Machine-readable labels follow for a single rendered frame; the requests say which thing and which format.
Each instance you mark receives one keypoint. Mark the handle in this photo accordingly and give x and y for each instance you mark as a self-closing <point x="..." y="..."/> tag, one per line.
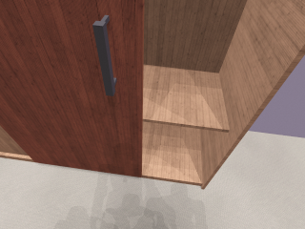
<point x="104" y="54"/>

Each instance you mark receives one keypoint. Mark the wardrobe door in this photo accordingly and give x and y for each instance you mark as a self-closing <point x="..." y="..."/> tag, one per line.
<point x="53" y="101"/>
<point x="8" y="145"/>

